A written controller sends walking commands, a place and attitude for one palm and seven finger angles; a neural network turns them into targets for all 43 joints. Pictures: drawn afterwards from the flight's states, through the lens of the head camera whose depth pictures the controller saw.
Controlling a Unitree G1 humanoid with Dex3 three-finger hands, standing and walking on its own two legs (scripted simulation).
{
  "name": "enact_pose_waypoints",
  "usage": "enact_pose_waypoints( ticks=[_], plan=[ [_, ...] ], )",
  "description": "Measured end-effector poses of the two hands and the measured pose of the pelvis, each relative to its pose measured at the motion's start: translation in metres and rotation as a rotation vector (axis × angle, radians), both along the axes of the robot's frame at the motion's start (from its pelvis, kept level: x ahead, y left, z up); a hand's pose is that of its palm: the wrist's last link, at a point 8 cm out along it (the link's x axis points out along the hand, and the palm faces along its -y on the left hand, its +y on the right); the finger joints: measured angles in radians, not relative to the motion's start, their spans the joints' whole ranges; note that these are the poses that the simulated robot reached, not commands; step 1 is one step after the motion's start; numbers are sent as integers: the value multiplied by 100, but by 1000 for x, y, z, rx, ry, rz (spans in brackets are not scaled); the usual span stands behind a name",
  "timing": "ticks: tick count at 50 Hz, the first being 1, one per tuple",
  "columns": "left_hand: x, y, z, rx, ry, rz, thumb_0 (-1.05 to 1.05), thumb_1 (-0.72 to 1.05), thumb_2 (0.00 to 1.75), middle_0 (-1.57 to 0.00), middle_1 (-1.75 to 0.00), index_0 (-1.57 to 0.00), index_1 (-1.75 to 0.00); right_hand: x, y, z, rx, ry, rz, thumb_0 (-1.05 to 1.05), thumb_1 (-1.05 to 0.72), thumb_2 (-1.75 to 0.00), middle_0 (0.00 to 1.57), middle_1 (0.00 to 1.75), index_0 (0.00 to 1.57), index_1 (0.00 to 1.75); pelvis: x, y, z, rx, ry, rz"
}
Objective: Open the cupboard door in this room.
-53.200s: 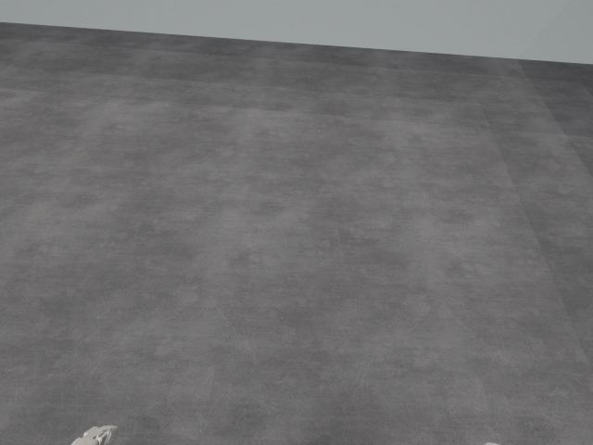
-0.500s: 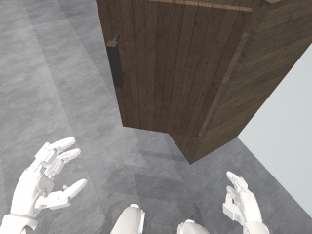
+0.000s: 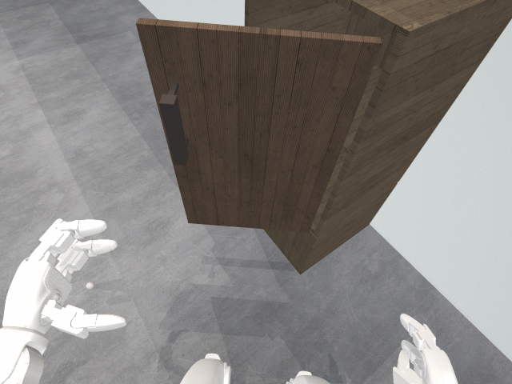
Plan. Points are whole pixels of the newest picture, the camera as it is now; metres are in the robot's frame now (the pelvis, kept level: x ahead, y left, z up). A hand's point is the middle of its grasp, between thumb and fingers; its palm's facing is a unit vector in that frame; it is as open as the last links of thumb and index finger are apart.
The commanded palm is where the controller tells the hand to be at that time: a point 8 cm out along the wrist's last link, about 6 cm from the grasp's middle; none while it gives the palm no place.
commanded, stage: raise the hand with hooked fingers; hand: left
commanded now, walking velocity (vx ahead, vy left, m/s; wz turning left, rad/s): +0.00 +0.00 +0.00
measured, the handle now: (178, 125) +0.54 +0.18 +0.06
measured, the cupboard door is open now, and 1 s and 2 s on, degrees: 51 51 51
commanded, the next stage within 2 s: move the hooked fingers beside the handle in 0.94 s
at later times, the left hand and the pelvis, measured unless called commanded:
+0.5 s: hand (53, 236) +0.29 +0.29 +0.09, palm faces +0.02 -1.00 -0.05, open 14.0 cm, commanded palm +0.26 +0.34 +0.09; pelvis +0.00 +0.02 +0.02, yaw +0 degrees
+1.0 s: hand (60, 239) +0.29 +0.28 +0.09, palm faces +0.03 -1.00 -0.04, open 14.0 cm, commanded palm +0.26 +0.33 +0.09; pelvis +0.00 +0.01 +0.02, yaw +0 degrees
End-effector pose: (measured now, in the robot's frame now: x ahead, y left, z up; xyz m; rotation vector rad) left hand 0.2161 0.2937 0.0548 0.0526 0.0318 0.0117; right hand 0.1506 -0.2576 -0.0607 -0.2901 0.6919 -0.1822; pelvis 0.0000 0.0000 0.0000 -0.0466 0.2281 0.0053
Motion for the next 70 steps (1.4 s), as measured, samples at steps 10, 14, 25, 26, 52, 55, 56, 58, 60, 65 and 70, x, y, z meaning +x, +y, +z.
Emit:
enact_pose_waypoints(
  ticks=[10,14,25,26,52,55,56,58,60,65,70],
  plan=[
    [17,25,16,4,0,11,-1,-44,32,-30,-117,-30,-117,16,35,8,48,-31,74,1,-91,-90,20,30,21,30,1,9,8,-8,-20,8],
    [25,35,20,-1,4,17,-1,-47,31,-30,-119,-30,-119,14,40,8,51,-15,80,1,-91,-90,21,30,21,30,1,12,11,-8,-25,10],
    [51,54,33,-7,-6,11,-2,-50,30,-30,-120,-30,-120,-4,28,9,15,48,38,1,-91,-90,21,30,21,30,2,15,17,-7,-32,6],
    [53,55,34,-10,-5,9,-2,-50,30,-30,-120,-30,-120,-6,27,9,13,51,32,1,-91,-90,21,30,21,30,3,15,17,-7,-32,5],
    [47,42,32,-15,-4,16,-2,-50,30,-30,-120,-30,-120,-6,19,8,29,42,23,1,-91,-90,21,30,21,30,1,7,18,2,-35,3],
    [46,40,31,-16,0,13,-2,-50,30,-30,-120,-30,-120,-5,18,8,29,37,25,1,-91,-90,21,30,21,30,0,5,18,2,-34,5],
    [47,39,31,-16,0,12,-2,-50,30,-30,-120,-30,-120,-5,17,8,27,37,27,1,-91,-90,21,30,21,30,0,5,17,2,-35,6],
    [50,38,30,-19,-4,13,-2,-50,30,-30,-120,-30,-120,-5,15,7,20,42,29,1,-91,-90,21,30,21,30,-1,4,17,3,-34,8],
    [55,37,29,-25,-7,17,-2,-50,30,-30,-120,-30,-120,-6,13,5,14,52,29,1,-91,-90,21,30,21,30,-2,3,16,3,-32,11],
    [74,32,28,-27,-7,2,-2,-50,30,-30,-120,-30,-120,-13,8,2,4,82,12,1,-91,-90,21,30,21,30,-3,0,15,4,-25,9],
    [94,30,29,-27,-3,-7,-2,-50,30,-30,-120,-30,-120,-25,2,-1,4,119,-19,1,-91,-90,21,30,21,30,-1,-1,15,6,-15,0]
  ],
)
